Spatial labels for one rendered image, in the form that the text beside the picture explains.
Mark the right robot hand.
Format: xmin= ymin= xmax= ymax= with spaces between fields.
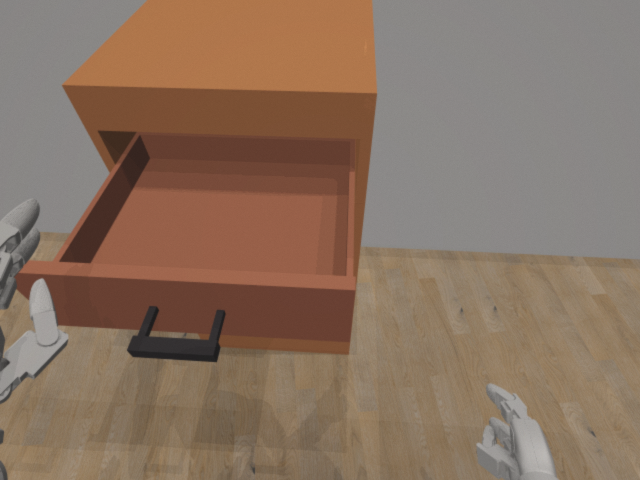
xmin=476 ymin=383 xmax=557 ymax=480

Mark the left robot hand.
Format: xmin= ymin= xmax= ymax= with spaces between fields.
xmin=0 ymin=199 xmax=68 ymax=404

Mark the cabinet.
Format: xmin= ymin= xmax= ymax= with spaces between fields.
xmin=62 ymin=0 xmax=377 ymax=355

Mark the drawer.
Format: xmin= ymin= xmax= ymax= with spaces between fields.
xmin=14 ymin=132 xmax=356 ymax=342

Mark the handle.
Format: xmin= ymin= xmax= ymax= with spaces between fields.
xmin=127 ymin=306 xmax=226 ymax=362

